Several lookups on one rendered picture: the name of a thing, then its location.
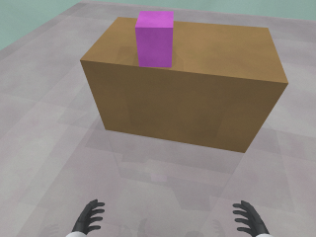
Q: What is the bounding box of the robot left hand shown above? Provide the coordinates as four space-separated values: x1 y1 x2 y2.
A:
71 199 105 235

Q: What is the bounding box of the carton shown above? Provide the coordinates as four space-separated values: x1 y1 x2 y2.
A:
134 11 174 68

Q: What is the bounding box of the robot right hand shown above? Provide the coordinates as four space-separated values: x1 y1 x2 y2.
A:
232 200 270 237

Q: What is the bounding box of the pedestal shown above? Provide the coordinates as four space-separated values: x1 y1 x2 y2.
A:
80 17 288 153

